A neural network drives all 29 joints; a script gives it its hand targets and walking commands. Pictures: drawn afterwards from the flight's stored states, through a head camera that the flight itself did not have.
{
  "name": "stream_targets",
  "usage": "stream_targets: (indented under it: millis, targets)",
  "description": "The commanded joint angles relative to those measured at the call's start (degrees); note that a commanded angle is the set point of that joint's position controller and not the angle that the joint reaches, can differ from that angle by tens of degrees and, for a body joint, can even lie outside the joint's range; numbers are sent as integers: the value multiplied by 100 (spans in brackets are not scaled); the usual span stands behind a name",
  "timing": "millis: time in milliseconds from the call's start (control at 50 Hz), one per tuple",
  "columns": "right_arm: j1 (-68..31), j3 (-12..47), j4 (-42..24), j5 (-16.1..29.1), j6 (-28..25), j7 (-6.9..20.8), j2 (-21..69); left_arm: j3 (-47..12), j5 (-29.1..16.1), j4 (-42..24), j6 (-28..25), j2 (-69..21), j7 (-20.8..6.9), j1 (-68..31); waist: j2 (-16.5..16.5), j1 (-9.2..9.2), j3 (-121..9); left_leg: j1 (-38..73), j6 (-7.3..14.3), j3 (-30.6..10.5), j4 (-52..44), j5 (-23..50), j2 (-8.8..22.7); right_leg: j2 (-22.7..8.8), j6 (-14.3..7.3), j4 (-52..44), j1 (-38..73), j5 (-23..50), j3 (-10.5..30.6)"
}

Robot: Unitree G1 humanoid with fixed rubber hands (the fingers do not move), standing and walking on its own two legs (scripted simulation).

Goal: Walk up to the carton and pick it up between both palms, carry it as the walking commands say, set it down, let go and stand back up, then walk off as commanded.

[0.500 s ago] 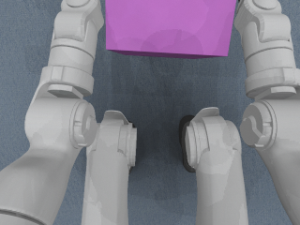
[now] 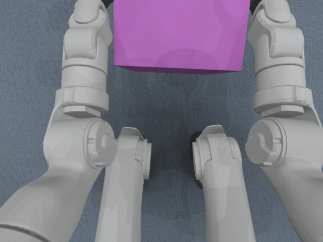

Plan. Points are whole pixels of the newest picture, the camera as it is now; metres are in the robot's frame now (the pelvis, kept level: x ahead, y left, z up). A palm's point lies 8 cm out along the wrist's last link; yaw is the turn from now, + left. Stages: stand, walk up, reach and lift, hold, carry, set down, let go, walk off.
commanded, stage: reach and lift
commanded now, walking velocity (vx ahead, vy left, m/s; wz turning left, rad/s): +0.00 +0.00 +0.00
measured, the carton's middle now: (176, 23) +0.54 -0.02 -0.19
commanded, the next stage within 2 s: none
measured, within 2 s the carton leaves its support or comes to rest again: neither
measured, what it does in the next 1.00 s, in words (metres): rises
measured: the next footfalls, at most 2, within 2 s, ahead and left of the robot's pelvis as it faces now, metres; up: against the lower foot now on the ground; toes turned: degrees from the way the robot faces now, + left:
none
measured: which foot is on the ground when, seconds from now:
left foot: down 0.00-1.00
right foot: down 0.00-1.00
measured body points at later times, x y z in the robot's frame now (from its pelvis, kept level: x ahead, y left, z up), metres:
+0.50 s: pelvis +0.00 +0.00 +0.05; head +0.32 -0.01 +0.37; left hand +0.55 +0.12 -0.05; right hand +0.54 -0.18 -0.05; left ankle +0.09 +0.12 -0.38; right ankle +0.10 -0.12 -0.38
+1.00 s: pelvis +0.00 +0.00 +0.11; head +0.29 -0.01 +0.45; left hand +0.53 +0.13 +0.03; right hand +0.51 -0.18 +0.02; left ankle +0.09 +0.12 -0.38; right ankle +0.10 -0.12 -0.38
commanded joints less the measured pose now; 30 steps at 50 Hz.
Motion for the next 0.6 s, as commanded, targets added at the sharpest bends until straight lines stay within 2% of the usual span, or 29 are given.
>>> stream_targets:
  millis: [0, 160, 400, 580]
  targets:
    - [-3444, 2602, -324, 774, -86, 1633, 5816, -2614, -710, -83, -14, -5668, -1433, -3329, -43, -97, -7186, 3219, 171, 647, -1031, 2174, -291, 301, -70, -861, 4261, 2483, -713]
    - [-3240, 2754, -505, 796, -48, 1631, 5955, -2824, -742, -235, 6, -5855, -1371, -3131, -6, -95, -7416, 3630, 130, 591, -1362, 2378, -308, 329, -69, -1169, 4444, 2572, -707]
    - [-3002, 2434, -291, 520, 61, 1675, 6072, -2424, -414, 8, 103, -5964, -1390, -2887, 8, -69, -7081, 3760, 111, 584, -1958, 1887, -338, 358, -62, -1798, 4399, 2005, -719]
    - [-2837, 2413, -329, 404, 126, 1687, 6311, -2342, -332, -4, 164, -6118, -1465, -2709, -58, -45, -7243, 3937, 103, 601, -2337, 1821, -358, 386, -38, -2195, 4772, 1966, -701]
